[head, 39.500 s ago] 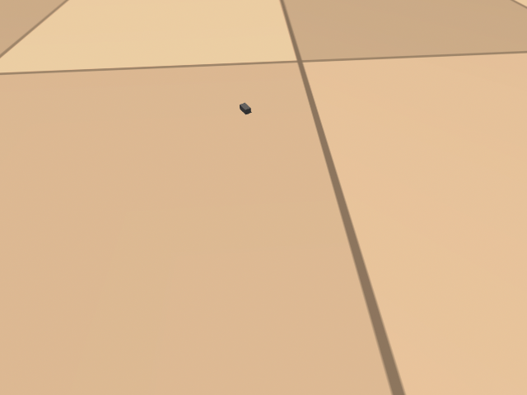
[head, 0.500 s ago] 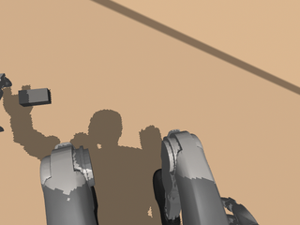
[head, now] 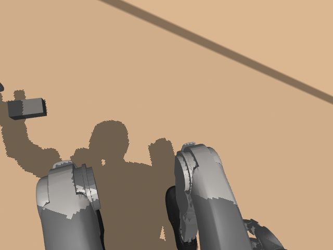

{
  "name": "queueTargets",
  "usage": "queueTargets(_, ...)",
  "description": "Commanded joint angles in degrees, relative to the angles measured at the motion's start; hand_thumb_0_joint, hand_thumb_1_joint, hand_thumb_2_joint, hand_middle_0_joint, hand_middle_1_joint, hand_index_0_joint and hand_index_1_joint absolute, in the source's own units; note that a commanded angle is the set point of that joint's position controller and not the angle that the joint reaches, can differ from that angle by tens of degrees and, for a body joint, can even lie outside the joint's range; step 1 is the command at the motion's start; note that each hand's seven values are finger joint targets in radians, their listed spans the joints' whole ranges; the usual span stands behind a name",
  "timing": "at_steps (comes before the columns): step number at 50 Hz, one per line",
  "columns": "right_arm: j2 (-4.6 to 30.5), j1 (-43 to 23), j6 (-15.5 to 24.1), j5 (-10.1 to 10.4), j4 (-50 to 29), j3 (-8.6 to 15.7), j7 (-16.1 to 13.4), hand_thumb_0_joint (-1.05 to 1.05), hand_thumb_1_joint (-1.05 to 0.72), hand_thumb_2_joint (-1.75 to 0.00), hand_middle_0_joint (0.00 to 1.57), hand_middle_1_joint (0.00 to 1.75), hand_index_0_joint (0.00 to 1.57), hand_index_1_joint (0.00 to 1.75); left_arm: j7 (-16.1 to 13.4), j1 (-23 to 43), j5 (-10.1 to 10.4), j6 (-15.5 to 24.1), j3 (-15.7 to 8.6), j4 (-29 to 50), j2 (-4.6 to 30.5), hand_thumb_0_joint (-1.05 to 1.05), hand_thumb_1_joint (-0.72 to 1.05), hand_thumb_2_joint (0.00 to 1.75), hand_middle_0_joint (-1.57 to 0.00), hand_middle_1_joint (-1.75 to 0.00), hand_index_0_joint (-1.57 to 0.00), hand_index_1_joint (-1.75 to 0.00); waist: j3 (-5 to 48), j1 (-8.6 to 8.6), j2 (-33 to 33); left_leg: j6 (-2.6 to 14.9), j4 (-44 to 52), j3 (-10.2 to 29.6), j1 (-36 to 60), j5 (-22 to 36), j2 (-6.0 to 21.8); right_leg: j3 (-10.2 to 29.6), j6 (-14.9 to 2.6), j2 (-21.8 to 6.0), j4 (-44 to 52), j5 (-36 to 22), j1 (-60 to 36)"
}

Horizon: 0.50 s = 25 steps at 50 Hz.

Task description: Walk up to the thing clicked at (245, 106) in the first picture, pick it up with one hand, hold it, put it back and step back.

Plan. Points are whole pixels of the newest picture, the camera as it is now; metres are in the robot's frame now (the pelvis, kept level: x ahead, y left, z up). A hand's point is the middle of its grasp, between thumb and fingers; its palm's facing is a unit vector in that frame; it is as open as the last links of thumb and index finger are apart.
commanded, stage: rise first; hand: left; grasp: from above
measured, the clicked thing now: (28, 108) +0.48 +0.33 -0.30
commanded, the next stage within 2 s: approach in 1.02 s
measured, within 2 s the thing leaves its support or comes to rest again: neither
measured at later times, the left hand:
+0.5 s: hand out of the picture +0.43 +0.37 -0.17, palm faces -0.44 -0.10 -0.89, open 13.2 cm
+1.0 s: hand out of the picture +0.43 +0.37 -0.16, palm faces -0.43 -0.09 -0.90, open 13.2 cm
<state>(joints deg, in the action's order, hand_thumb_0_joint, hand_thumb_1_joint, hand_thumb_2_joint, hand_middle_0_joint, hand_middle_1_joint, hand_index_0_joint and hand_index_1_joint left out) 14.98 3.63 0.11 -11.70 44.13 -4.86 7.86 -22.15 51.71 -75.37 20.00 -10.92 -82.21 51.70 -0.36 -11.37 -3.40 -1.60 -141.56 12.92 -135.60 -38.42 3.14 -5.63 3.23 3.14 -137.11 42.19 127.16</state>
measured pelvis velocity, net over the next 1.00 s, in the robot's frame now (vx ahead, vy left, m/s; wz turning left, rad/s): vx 0.00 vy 0.00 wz -0.01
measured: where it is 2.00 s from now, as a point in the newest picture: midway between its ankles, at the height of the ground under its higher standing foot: (141, 240)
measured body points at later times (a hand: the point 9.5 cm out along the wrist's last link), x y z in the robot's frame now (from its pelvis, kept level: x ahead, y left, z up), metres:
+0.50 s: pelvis +0.00 +0.00 +0.00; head +0.24 +0.11 +0.37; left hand +0.45 +0.38 -0.12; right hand +0.08 -0.27 -0.09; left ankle +0.07 +0.14 -0.28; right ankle +0.09 -0.13 -0.28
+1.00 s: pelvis +0.00 +0.00 +0.00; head +0.23 +0.11 +0.37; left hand +0.45 +0.38 -0.11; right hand +0.08 -0.26 -0.09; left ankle +0.07 +0.14 -0.28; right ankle +0.09 -0.13 -0.28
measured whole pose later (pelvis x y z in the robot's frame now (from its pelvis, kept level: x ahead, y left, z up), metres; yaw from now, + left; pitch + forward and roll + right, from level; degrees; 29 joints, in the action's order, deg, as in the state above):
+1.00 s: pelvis +0.00 +0.00 +0.00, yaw -1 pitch +31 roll -11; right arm 15.1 5.3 1.1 -11.0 41.8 -7.4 8.2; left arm -21.4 54.6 -75.6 18.3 -8.8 -83.8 53.6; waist -0.6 -13.5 -3.5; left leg -1.0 -141.2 13.2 -135.6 -37.7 2.7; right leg -6.0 3.4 3.0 -136.0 41.6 126.3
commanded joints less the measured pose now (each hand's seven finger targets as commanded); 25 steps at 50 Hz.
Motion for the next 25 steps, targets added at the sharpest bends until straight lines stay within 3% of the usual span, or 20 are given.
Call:
queueTargets(1,15.1,10.6,-0.1,-0.1,-0.8,3.9,-0.7,0.00,-0.91,-0.90,0.20,0.30,0.20,0.30,-2.1,15.8,1.4,-0.3,-1.4,7.1,16.9,0.00,-0.37,0.85,-0.23,-0.87,-0.23,-0.87,38.2,0.10,20.6,2.82,12.7,-8.0,32.2,10.0,-0.9,-5.3,-4.47,1.4,14.2,-14.3,-14.0)
queueTargets(3,15.3,10.7,-0.2,0.1,-1.1,3.8,-0.7,0.00,-0.91,-0.90,0.20,0.30,0.20,0.30,-2.1,15.7,1.0,-0.3,-1.0,5.5,16.6,0.00,-0.37,0.86,-0.23,-0.87,-0.23,-0.87,36.2,-0.13,20.6,2.62,13.6,-7.5,32.2,8.7,-0.9,-6.0,-4.86,1.3,13.6,-12.9,-12.1)
queueTargets(7,15.3,10.8,0.0,0.3,-1.0,3.4,-0.9,0.00,-0.91,-0.90,0.20,0.30,0.20,0.30,-2.3,17.0,1.0,-0.3,-1.2,7.3,17.5,0.00,-0.38,0.86,-0.23,-0.88,-0.23,-0.88,38.3,0.19,21.2,2.63,12.9,-7.9,32.8,9.7,-0.9,-5.5,-4.64,1.4,14.3,-14.1,-13.9)
queueTargets(10,15.4,11.5,0.0,0.1,-1.1,3.3,-0.8,0.00,-0.91,-0.90,0.20,0.30,0.20,0.30,-2.2,17.8,0.8,-0.7,-0.7,7.1,17.6,0.00,-0.39,0.87,-0.21,-0.90,-0.21,-0.89,39.2,-0.70,21.4,2.73,12.5,-7.6,33.4,11.4,-0.8,-5.7,-4.45,1.5,13.9,-15.6,-14.2)
queueTargets(12,15.3,11.1,0.2,0.4,-1.2,3.2,-0.7,0.00,-0.91,-0.90,0.20,0.30,0.20,0.30,-2.0,17.3,0.9,-1.0,0.2,4.8,16.6,0.00,-0.40,0.87,-0.20,-0.91,-0.21,-0.90,36.8,-1.10,21.2,2.72,12.9,-7.4,33.1,10.3,-0.8,-5.8,-4.61,1.5,13.9,-14.7,-12.4)
queueTargets(14,15.7,11.5,0.2,0.3,-1.4,2.9,-0.7,0.00,-0.91,-0.90,0.20,0.30,0.20,0.30,-2.3,19.5,0.5,-0.7,-0.7,6.9,18.5,0.00,-0.40,0.88,-0.21,-0.89,-0.21,-0.89,37.3,-1.02,23.5,2.34,13.6,-7.2,33.8,10.1,-0.8,-6.2,-4.78,1.3,13.3,-14.4,-12.6)
queueTargets(17,15.7,11.7,0.3,0.0,-1.6,2.3,-0.6,0.00,-0.91,-0.90,0.20,0.30,0.20,0.30,-2.0,18.3,0.4,-0.9,-0.3,4.9,17.9,0.00,-0.39,0.87,-0.22,-0.89,-0.22,-0.89,36.8,-1.60,22.6,2.61,13.0,-7.3,33.3,11.0,-0.8,-6.0,-4.55,1.4,13.6,-15.4,-13.5)
queueTargets(25,15.9,11.4,0.4,0.4,-2.4,2.0,-0.7,0.00,-0.91,-0.90,0.20,0.30,0.20,0.30,-1.1,16.6,1.1,-1.0,-0.6,5.0,19.1,0.00,-0.39,0.87,-0.23,-0.86,-0.23,-0.87,37.6,-1.07,21.9,2.78,12.8,-7.3,33.2,10.3,-0.8,-5.9,-4.46,1.5,14.2,-14.8,-14.2)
